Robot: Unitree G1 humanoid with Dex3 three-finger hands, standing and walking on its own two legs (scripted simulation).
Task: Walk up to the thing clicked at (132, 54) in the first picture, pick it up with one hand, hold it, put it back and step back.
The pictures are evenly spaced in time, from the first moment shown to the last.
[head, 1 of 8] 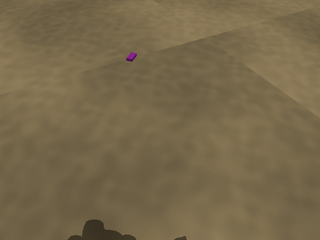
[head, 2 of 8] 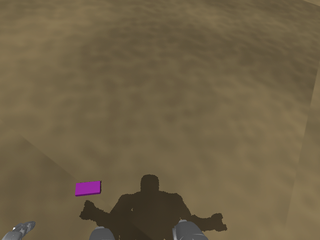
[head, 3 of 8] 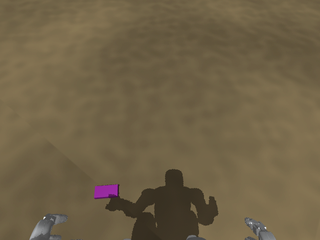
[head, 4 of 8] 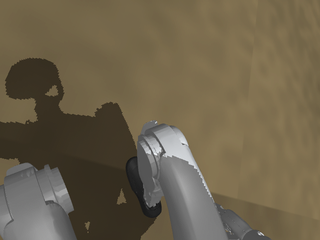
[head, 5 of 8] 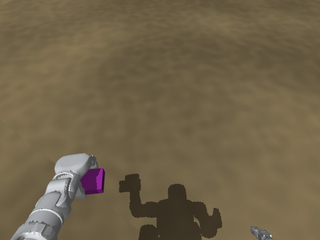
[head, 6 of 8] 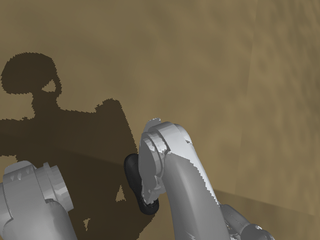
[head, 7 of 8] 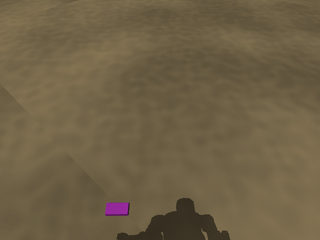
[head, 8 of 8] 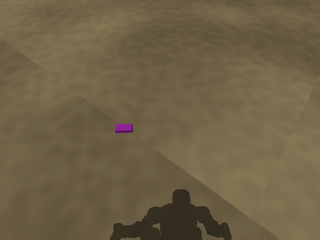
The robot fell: no
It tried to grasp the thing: yes
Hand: left
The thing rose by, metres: 0.68
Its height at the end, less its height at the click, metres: +0.00
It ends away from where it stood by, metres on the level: 0.02
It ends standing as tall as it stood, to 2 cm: yes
